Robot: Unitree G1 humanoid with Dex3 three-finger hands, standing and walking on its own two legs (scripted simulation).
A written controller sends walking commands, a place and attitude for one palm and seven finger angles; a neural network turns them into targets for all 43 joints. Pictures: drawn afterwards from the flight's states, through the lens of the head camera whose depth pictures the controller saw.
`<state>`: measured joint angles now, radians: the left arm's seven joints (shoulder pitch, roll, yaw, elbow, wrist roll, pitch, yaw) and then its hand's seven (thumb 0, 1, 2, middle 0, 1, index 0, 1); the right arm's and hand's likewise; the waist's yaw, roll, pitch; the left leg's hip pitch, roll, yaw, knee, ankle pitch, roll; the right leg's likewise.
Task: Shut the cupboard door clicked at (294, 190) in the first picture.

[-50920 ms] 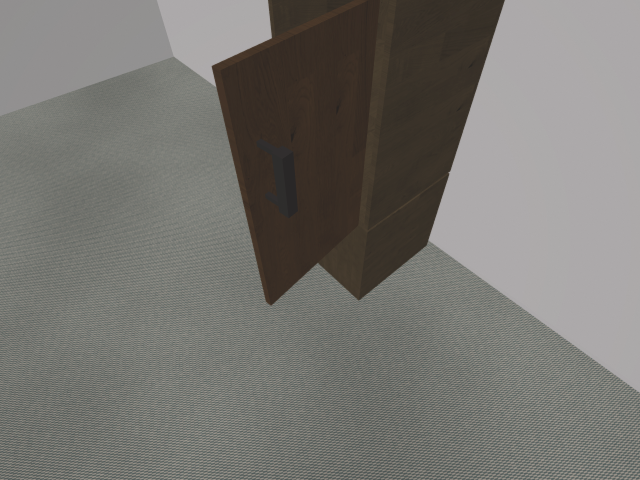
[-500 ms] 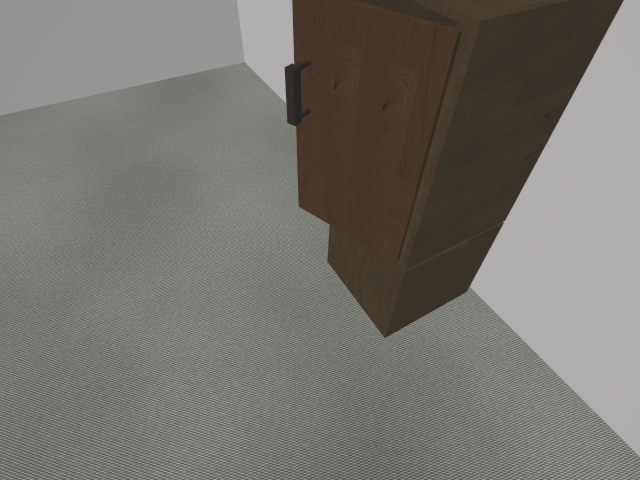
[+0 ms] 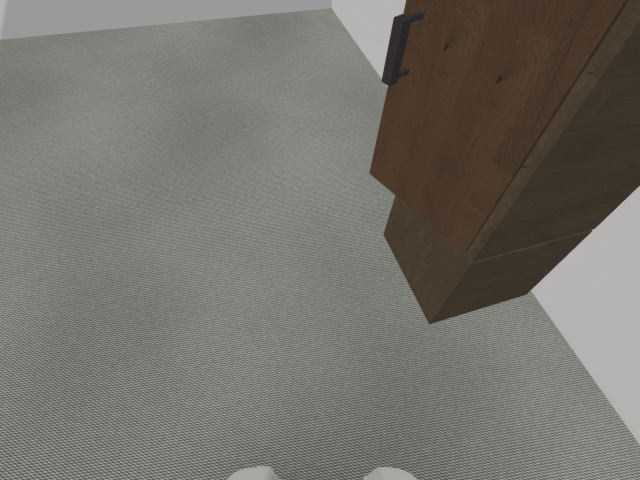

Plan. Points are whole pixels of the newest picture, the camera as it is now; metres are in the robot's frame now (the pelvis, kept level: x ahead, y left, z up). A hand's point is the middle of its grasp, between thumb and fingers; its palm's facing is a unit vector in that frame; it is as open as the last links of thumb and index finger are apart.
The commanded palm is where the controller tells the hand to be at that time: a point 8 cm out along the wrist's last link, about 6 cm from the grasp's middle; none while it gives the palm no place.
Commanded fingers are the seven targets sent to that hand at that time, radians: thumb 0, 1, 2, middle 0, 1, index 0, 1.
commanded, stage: walk to a spot facing it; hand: left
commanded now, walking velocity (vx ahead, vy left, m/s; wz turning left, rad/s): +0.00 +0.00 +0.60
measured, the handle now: (403, 49) +0.87 -0.14 +0.07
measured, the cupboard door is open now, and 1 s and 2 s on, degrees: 22 22 22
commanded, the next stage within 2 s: none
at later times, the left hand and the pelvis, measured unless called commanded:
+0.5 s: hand out of the picture +0.04 +0.16 -0.14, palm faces +0.30 -0.90 -0.31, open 7.3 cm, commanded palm none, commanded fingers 0.00 0.90 0.90 -0.20 -0.30 -0.20 -0.30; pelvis +0.02 -0.06 +0.01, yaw +20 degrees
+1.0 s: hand out of the picture -0.01 +0.18 -0.15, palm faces +0.61 -0.74 -0.28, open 7.4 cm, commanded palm none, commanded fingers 0.00 0.90 0.90 -0.20 -0.30 -0.20 -0.30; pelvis +0.06 -0.05 +0.00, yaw +39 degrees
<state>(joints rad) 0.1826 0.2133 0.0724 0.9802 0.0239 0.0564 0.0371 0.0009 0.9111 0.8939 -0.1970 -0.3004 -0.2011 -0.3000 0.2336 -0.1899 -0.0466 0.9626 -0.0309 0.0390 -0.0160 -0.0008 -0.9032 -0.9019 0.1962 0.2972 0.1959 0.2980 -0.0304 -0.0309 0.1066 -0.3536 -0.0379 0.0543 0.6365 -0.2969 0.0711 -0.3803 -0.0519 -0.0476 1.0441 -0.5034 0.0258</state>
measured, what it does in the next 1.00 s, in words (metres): steps on the spot, turning left: right foot, then left foot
